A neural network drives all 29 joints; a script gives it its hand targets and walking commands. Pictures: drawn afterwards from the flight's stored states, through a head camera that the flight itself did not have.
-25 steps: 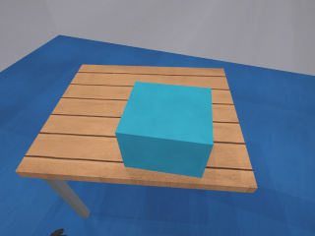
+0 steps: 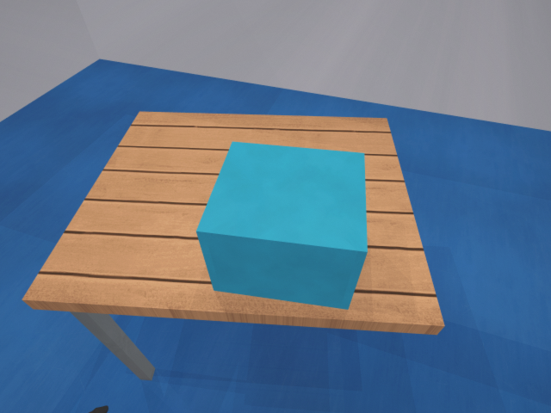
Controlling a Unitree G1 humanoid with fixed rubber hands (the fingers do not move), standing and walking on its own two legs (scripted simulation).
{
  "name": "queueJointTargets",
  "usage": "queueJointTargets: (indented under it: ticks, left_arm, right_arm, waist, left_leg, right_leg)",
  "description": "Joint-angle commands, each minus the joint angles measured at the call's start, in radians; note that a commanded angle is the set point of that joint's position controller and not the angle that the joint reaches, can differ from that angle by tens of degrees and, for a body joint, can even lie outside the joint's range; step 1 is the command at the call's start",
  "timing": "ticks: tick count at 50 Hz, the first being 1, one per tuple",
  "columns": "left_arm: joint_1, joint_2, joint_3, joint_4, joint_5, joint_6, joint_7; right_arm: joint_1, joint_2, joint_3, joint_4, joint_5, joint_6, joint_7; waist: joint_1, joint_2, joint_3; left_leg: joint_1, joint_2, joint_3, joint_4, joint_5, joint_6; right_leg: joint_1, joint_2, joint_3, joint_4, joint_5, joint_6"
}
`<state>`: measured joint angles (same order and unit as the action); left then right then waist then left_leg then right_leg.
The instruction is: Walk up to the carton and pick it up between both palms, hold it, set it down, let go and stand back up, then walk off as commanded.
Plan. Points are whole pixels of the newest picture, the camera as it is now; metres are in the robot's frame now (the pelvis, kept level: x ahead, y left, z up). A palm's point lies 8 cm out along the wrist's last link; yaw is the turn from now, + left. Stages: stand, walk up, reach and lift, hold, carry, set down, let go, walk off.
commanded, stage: stand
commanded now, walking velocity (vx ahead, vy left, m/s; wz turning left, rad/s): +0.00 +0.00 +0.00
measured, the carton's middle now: (288, 222) +0.48 +0.01 -0.04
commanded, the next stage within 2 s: walk off in 1.16 s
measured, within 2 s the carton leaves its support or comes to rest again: neither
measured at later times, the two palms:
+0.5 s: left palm out of the picture +0.09 +0.30 -0.10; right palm out of the picture +0.08 -0.30 -0.12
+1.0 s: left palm out of the picture +0.11 +0.30 -0.10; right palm out of the picture +0.09 -0.30 -0.12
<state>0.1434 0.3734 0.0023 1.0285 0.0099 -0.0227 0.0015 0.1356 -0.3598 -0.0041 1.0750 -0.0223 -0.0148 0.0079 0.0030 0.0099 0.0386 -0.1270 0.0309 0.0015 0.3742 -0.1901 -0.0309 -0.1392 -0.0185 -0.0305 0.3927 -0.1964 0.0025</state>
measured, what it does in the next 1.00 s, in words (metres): stands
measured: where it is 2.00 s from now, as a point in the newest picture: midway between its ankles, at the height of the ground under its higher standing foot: outside the picture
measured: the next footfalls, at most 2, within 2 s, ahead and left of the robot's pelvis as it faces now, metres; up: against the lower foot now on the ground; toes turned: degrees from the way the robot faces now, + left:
right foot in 1.92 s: -0.10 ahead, -0.10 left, +0.00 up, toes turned +0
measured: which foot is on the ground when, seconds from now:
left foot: down 0.00-1.00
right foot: down 0.00-1.00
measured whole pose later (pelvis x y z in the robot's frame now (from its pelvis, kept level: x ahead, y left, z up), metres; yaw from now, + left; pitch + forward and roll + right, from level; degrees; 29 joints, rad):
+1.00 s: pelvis +0.02 +0.00 +0.00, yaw -1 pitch -3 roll +0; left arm 0.11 0.37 0.01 1.07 0.01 -0.02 0.00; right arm 0.11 -0.36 -0.01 1.09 -0.02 -0.01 0.00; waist 0.00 0.01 0.05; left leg -0.09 0.04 0.01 0.34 -0.20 -0.04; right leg -0.11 -0.01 -0.02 0.36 -0.20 0.00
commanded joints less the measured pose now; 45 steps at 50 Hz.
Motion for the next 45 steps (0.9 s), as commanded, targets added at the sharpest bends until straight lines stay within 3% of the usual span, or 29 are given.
queueJointTargets:
  ticks: [1, 21, 25, 26, 37, 41, 45]
  left_arm:
    - [-0.042, 0.201, 0.038, -0.044, -0.001, -0.012, 0.008]
    - [-0.058, 0.198, 0.039, -0.019, -0.004, -0.011, 0.010]
    - [-0.060, 0.200, 0.038, -0.017, -0.006, -0.008, 0.008]
    - [-0.063, 0.199, 0.041, -0.018, -0.003, -0.008, 0.008]
    - [-0.069, 0.198, 0.042, -0.010, -0.003, -0.008, 0.009]
    - [-0.072, 0.194, 0.043, -0.007, -0.005, -0.008, 0.008]
    - [-0.072, 0.201, 0.044, -0.007, -0.005, -0.008, 0.009]
  right_arm:
    - [-0.033, -0.200, -0.034, -0.046, 0.003, -0.012, -0.008]
    - [-0.051, -0.202, -0.038, -0.031, 0.002, -0.008, -0.010]
    - [-0.050, -0.206, -0.038, -0.027, 0.005, -0.008, -0.011]
    - [-0.047, -0.201, -0.038, -0.027, 0.004, -0.009, -0.012]
    - [-0.054, -0.203, -0.040, -0.031, 0.004, -0.008, -0.013]
    - [-0.059, -0.201, -0.040, -0.031, 0.005, -0.008, -0.015]
    - [-0.057, -0.203, -0.041, -0.029, 0.006, -0.007, -0.016]
  waist:
    - [-0.003, -0.012, -0.028]
    - [0.002, -0.018, -0.033]
    - [0.002, 0.005, -0.027]
    - [0.003, -0.014, -0.033]
    - [-0.002, -0.013, -0.048]
    - [-0.003, 0.008, -0.047]
    - [-0.001, -0.015, -0.045]
  left_leg:
    - [-0.023, 0.094, -0.080, -0.081, 0.060, 0.052]
    - [-0.005, 0.100, -0.070, -0.080, 0.101, 0.048]
    - [-0.009, 0.102, -0.071, -0.089, 0.090, 0.045]
    - [-0.006, 0.100, -0.067, -0.087, 0.083, 0.046]
    - [0.017, 0.104, -0.061, -0.084, 0.131, 0.045]
    - [0.024, 0.104, -0.058, -0.086, 0.133, 0.045]
    - [0.026, 0.107, -0.058, -0.087, 0.150, 0.044]
  right_leg:
    - [-0.011, -0.113, 0.110, -0.102, 0.062, -0.033]
    - [0.007, -0.114, 0.105, -0.101, 0.120, -0.031]
    - [0.009, -0.116, 0.111, -0.102, 0.107, -0.031]
    - [0.014, -0.114, 0.109, -0.100, 0.102, -0.032]
    - [0.028, -0.114, 0.102, -0.094, 0.166, -0.030]
    - [0.027, -0.115, 0.109, -0.097, 0.168, -0.030]
    - [0.030, -0.113, 0.104, -0.095, 0.179, -0.028]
